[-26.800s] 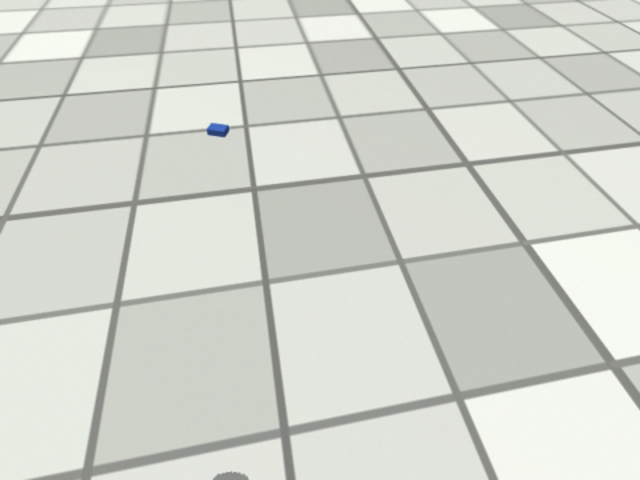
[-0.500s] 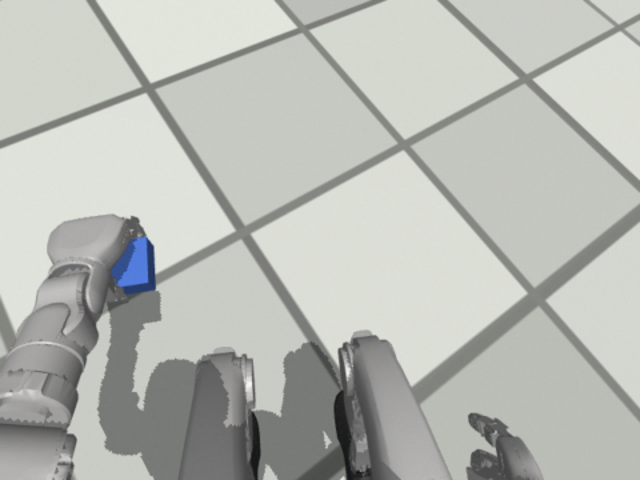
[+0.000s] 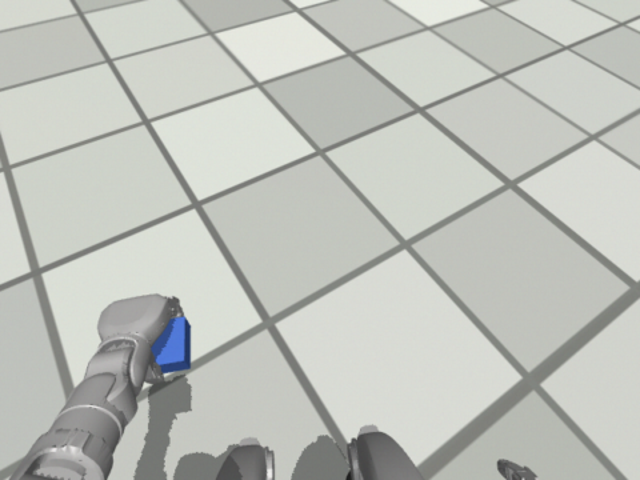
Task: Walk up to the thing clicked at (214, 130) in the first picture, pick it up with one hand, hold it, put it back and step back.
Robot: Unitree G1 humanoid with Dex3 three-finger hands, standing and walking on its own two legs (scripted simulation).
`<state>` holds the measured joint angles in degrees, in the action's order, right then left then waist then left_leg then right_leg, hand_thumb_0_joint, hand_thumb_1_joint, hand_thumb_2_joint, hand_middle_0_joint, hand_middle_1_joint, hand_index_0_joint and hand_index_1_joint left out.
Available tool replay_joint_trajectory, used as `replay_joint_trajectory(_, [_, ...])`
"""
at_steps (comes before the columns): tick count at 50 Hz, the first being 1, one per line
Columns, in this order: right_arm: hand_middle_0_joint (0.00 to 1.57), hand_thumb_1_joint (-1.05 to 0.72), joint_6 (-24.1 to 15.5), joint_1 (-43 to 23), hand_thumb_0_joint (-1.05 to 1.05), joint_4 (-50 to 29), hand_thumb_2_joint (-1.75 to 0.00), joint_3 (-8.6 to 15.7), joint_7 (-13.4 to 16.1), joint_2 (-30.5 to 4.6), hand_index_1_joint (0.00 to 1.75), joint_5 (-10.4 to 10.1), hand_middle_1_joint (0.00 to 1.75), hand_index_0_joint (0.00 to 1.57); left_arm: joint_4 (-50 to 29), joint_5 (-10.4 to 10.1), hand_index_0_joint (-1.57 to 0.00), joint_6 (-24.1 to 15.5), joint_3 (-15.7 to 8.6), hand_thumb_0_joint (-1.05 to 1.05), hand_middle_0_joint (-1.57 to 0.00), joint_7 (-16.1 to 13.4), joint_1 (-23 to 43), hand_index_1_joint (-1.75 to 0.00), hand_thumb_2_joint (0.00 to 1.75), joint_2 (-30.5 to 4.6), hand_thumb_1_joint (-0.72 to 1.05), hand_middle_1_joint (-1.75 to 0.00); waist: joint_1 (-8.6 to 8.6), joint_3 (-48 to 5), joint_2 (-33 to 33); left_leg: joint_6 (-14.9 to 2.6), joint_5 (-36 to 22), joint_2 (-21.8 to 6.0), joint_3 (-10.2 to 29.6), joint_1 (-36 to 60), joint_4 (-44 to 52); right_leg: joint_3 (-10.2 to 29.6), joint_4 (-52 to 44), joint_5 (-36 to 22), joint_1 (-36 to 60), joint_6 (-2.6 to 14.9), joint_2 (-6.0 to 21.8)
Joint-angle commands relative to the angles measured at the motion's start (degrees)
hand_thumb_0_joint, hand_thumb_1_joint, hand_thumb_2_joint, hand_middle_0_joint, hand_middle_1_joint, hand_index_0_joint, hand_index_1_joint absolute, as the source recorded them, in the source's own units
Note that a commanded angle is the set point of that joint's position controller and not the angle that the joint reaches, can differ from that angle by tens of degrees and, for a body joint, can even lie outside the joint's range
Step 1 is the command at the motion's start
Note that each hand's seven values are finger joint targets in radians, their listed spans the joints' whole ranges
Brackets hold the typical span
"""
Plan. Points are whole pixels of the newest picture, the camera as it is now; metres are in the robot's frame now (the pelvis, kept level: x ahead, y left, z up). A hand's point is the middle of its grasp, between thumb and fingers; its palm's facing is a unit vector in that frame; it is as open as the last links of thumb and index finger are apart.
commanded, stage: lift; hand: left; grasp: from above
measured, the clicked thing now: (152, 348) +0.35 +0.23 -0.12
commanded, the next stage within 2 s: hold in 0.32 s
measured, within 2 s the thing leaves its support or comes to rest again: neither
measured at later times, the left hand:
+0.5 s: hand (134, 318) +0.35 +0.22 -0.02, palm faces -0.45 -0.09 -0.89, open 9.6 cm
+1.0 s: hand (122, 304) +0.35 +0.22 +0.02, palm faces -0.45 -0.07 -0.89, open 9.6 cm
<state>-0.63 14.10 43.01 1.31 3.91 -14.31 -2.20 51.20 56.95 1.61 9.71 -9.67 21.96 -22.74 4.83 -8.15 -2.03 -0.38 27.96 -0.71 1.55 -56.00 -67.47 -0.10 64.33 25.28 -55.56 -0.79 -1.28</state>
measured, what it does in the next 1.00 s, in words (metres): rises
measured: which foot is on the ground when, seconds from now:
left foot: down 0.00-1.00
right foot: down 0.00-1.00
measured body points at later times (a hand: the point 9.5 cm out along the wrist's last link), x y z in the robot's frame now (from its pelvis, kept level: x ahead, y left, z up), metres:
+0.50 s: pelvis +0.04 +0.00 +0.06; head +0.08 +0.00 +0.51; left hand +0.37 +0.22 +0.03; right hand +0.13 -0.26 -0.06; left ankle +0.04 +0.11 -0.64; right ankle +0.06 -0.13 -0.64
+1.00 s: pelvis +0.05 +0.00 +0.08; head +0.07 -0.01 +0.53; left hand +0.37 +0.22 +0.07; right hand +0.15 -0.27 -0.04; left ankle +0.04 +0.11 -0.64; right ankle +0.06 -0.13 -0.64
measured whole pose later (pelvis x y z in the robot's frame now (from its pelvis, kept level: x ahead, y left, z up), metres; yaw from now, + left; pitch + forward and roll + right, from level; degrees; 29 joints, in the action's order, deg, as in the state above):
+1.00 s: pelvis +0.05 +0.00 +0.08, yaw +0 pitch +6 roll +0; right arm 2.1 13.8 40.6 2.5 2.2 -14.9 -2.9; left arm 43.1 56.7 2.1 11.9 -3.6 16.1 -21.8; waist 1.5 -3.3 -2.4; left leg -0.7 19.1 0.0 -0.6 -23.6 -37.2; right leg 2.1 35.8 17.0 -24.3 -1.0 -0.3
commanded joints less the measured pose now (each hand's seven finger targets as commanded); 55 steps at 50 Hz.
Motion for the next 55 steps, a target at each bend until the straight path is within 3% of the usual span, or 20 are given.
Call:
replay_joint_trajectory(1, [0.2, -0.89, -2.01, 2.14, 0.0, -4.88, -0.9, 3.15, 0.1, -8.03, 0.3, 0.13, 0.3, 0.2, -9.74, 0.5, -1.09, 0.07, -4.35, 0.0, -1.09, -3.64, 17.44, -0.48, 0.6, -11.83, 0.74, -0.48, -0.52, -16.8, -2.82, -0.44, -8.15, 1.16, -0.25, 17.09, 15.76, -0.17, -14.2, -6.77, 13.79, 1.91, -1.27])
replay_joint_trajectory(8, [0.2, -0.89, -1.58, 2.17, 0.0, -5.25, -0.9, 3.5, -0.12, -8.01, 0.3, 0.15, 0.3, 0.2, -10.76, 0.21, -1.06, 0.93, -4.07, 0.0, -1.06, -3.37, 16.88, -0.47, 0.56, -11.6, 0.7, -0.47, -1.06, -16.72, -1.12, -0.31, -15.09, 1.38, -0.68, 23.87, 20.33, 0.43, -19.31, -13.32, 21.59, 1.7, -1.01])
replay_joint_trajectory(10, [0.2, -0.89, -1.41, 2.1, 0.0, -5.45, -0.9, 3.45, -0.23, -7.98, 0.3, 0.05, 0.3, 0.2, -10.84, -0.19, -1.05, 1.05, -3.15, 0.0, -1.04, -3.04, 16.99, -0.46, 0.56, -10.36, 0.68, -0.46, -0.6, -15.67, -0.41, -0.34, -15.48, 1.45, -0.79, 25.03, 21.83, 0.54, -20.98, -13.74, 23.06, 1.57, -0.94])
replay_joint_trajectory(15, [0.2, -0.89, -1.21, 0.89, 0.0, -6.13, -0.89, 3.74, -0.34, -7.82, 0.3, -0.05, 0.3, 0.2, -11.64, -0.31, -1.07, 0.83, -3.18, 0.0, -1.07, -2.76, 15.32, -0.45, 0.57, -10.32, 0.7, -0.45, -1.53, -13.25, -0.66, -0.05, -14.94, 1.54, -0.93, 28.27, 25.78, 0.43, -24.38, -12.74, 25.17, 1.55, -1.01])
replay_joint_trajectory(18, [0.2, -0.89, -1.11, 0.92, 0.0, -5.9, -0.89, 3.8, -0.34, -7.81, 0.3, -0.14, 0.3, 0.2, -12.92, -0.4, -1.06, 0.82, -2.31, 0.0, -1.04, -2.1, 15.87, -0.47, 0.55, -9.47, 0.7, -0.48, -1.32, -14.68, -0.95, 0.09, -18.3, 1.41, -0.85, 31.3, 26.85, 0.53, -25.29, -15.55, 27.04, 1.61, -1.14])
replay_joint_trajectory(22, [0.2, -0.89, -0.75, 0.79, 0.0, -5.87, -0.89, 3.89, -0.41, -8.07, 0.3, -0.27, 0.3, 0.2, -13.64, -0.5, -1.05, 1.11, -2.93, 0.0, -1.03, -1.92, 14.87, -0.48, 0.54, -10.28, 0.69, -0.51, -1.9, -14.69, -0.67, 0.15, -22.06, 1.5, -1.0, 33.71, 28.16, 0.4, -26.58, -18.67, 29.62, 1.61, -1.07])
replay_joint_trajectory(24, [0.2, -0.88, -0.71, 0.88, 0.0, -5.67, -0.89, 3.84, -0.4, -8.06, 0.3, -0.27, 0.3, 0.2, -13.53, -0.17, -1.04, 1.02, -2.27, 0.0, -1.02, -1.38, 16.3, -0.46, 0.54, -9.9, 0.67, -0.48, -1.19, -13.8, -1.21, 0.27, -23.27, 1.31, -0.93, 34.81, 28.88, 0.27, -27.03, -19.26, 29.56, 1.7, -1.21])
replay_joint_trajectory(25, [0.2, -0.89, -0.61, 0.85, 0.0, -5.69, -0.89, 3.91, -0.38, -8.07, 0.3, -0.37, 0.3, 0.2, -13.7, 0.38, -1.04, 1.0, -2.68, 0.0, -1.02, -1.11, 15.62, -0.46, 0.54, -10.75, 0.67, -0.48, -1.81, -13.71, -0.82, 0.14, -24.01, 1.46, -1.1, 34.75, 29.19, 0.47, -27.3, -20.35, 30.46, 1.63, -1.19])
replay_joint_trajectory(31, [0.2, -0.89, -0.3, 0.0, 0.0, -6.55, -0.89, 4.15, -0.78, -8.42, 0.3, -0.52, 0.3, 0.2, -14.28, 0.06, -1.04, 0.69, -2.57, 0.0, -1.03, 0.18, 14.05, -0.49, 0.58, -10.45, 0.67, -0.5, -2.65, -12.55, -0.75, 0.3, -26.01, 1.66, -1.36, 37.2, 31.18, 0.35, -29.1, -21.61, 33.0, 1.7, -1.13])
replay_joint_trajectory(32, [0.2, -0.89, -0.23, 0.08, 0.0, -6.89, -0.89, 3.95, -0.87, -8.3, 0.3, -0.46, 0.3, 0.2, -14.96, 0.01, -1.03, 0.64, -1.91, 0.0, -1.02, 0.46, 14.32, -0.48, 0.57, -9.53, 0.65, -0.5, -1.93, -12.05, -0.27, 0.21, -26.17, 1.64, -1.28, 36.95, 31.2, 0.42, -29.32, -21.9, 32.92, 1.64, -1.12])
replay_joint_trajectory(34, [0.2, -0.89, -0.06, -0.16, 0.0, -7.35, -0.89, 4.29, -0.95, -8.65, 0.3, -0.59, 0.3, 0.2, -15.09, 0.24, -1.04, 0.53, -3.15, 0.0, -1.03, 0.68, 13.31, -0.49, 0.58, -11.12, 0.67, -0.5, -2.86, -11.66, -0.58, 0.27, -25.99, 1.78, -1.59, 37.72, 31.98, 0.41, -29.92, -21.6, 33.62, 1.72, -1.11])
replay_joint_trajectory(35, [0.2, -0.89, -0.08, -0.27, 0.0, -7.38, -0.89, 4.19, -1.11, -8.56, 0.3, -0.52, 0.3, 0.2, -16.08, -0.02, -1.03, 0.41, -2.47, 0.0, -1.02, 1.1, 14.34, -0.48, 0.57, -10.43, 0.66, -0.49, -2.29, -11.61, -1.53, 0.46, -25.95, 1.51, -1.47, 38.02, 32.26, 0.27, -29.88, -21.2, 33.37, 1.8, -1.18])
replay_joint_trajectory(39, [0.2, -0.89, 0.11, -0.43, 0.0, -7.85, -0.89, 4.38, -1.22, -8.79, 0.3, -0.65, 0.3, 0.2, -17.71, 0.08, -1.03, 0.38, -2.86, 0.0, -1.01, 2.14, 13.58, -0.49, 0.58, -10.96, 0.66, -0.51, -2.77, -12.88, -0.25, 0.23, -29.38, 1.52, -1.49, 39.73, 32.59, 0.41, -30.16, -24.35, 35.82, 1.63, -1.32])
replay_joint_trajectory(43, [0.2, -0.89, 0.34, -0.68, 0.0, -8.55, -0.89, 4.33, -1.25, -8.81, 0.3, -0.65, 0.3, 0.2, -17.87, 0.17, -1.01, 0.39, -3.55, 0.0, -1.0, 2.59, 12.9, -0.52, 0.6, -11.74, 0.64, -0.53, -3.05, -11.28, -0.34, 0.24, -27.96, 1.53, -1.6, 39.52, 33.81, 0.44, -31.37, -23.27, 36.74, 1.67, -1.3])
replay_joint_trajectory(45, [0.2, -0.89, 0.43, -1.17, 0.0, -9.03, -0.89, 4.04, -1.3, -8.49, 0.3, -0.73, 0.3, 0.2, -18.39, -0.1, -1.02, 0.43, -2.19, 0.0, -1.01, 3.08, 12.56, -0.5, 0.58, -10.09, 0.65, -0.51, -2.88, -10.08, 0.1, 0.06, -27.47, 1.62, -1.74, 39.15, 34.31, 0.64, -31.81, -23.34, 37.05, 1.63, -1.12])
replay_joint_trajectory(47, [0.2, -0.89, 0.6, -1.4, 0.0, -9.2, -0.9, 4.34, -1.25, -8.95, 0.3, -0.82, 0.3, 0.2, -19.31, -0.08, -1.02, 0.2, -3.66, 0.0, -1.01, 3.49, 13.02, -0.5, 0.6, -12.1, 0.65, -0.52, -3.25, -10.67, -0.64, 0.07, -27.48, 1.56, -1.92, 40.17, 34.89, 0.57, -32.18, -23.02, 37.28, 1.64, -1.09])
replay_joint_trajectory(50, [0.2, -0.89, 0.69, -2.05, 0.0, -9.66, -0.9, 4.04, -1.28, -8.55, 0.3, -0.74, 0.3, 0.2, -20.04, 0.22, -1.02, 0.19, -2.67, 0.0, -1.02, 3.91, 12.33, -0.52, 0.64, -10.95, 0.64, -0.52, -3.57, -9.61, 0.23, -0.03, -26.08, 1.66, -1.88, 40.75, 35.77, 0.61, -33.35, -21.82, 38.01, 1.61, -1.11])
replay_joint_trajectory(53, [0.2, -0.89, 0.76, -2.61, 0.0, -9.92, -0.9, 3.96, -1.32, -8.6, 0.3, -0.87, 0.3, 0.2, -19.61, 0.13, -1.02, 0.39, -3.68, 0.0, -1.01, 3.92, 11.67, -0.53, 0.62, -11.87, 0.65, -0.54, -3.86, -9.34, 0.36, -0.19, -25.57, 1.83, -2.25, 40.87, 36.42, 0.78, -34.09, -21.73, 38.97, 1.52, -0.93])
replay_joint_trajectory(55, [0.2, -0.89, 0.87, -2.72, 0.0, -9.78, -0.9, 3.86, -1.3, -8.44, 0.3, -0.84, 0.3, 0.2, -21.55, 0.13, -1.04, 0.36, -2.72, 0.0, -1.03, 4.2, 13.31, -0.53, 0.64, -11.4, 0.66, -0.54, -3.79, -9.69, -0.08, -0.11, -26.5, 1.59, -2.02, 41.32, 36.68, 0.7, -34.03, -22.55, 39.16, 1.51, -1.02])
